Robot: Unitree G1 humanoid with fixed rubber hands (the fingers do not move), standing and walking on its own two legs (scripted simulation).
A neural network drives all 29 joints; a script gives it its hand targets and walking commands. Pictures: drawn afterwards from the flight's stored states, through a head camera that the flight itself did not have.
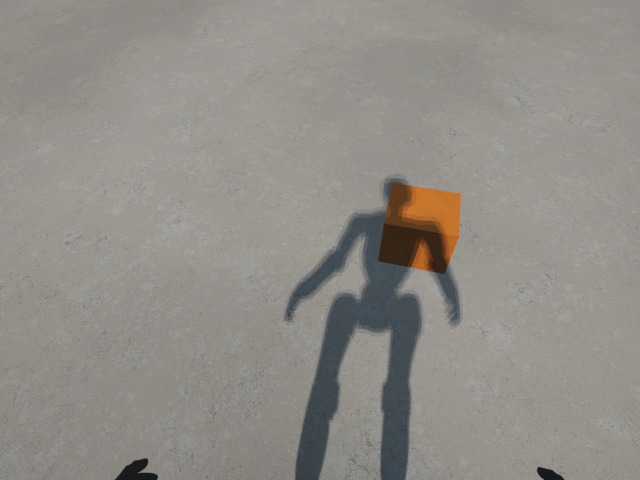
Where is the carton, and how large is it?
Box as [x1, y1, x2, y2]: [378, 183, 460, 273]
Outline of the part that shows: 393,183 383,227 378,260 444,273 458,237 460,194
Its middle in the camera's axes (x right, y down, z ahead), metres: +0.39 -0.06 +1.53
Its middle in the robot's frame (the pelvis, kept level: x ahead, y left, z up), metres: +1.09 -0.33 -0.67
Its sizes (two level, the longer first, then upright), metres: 0.263 0.226 0.225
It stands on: the floor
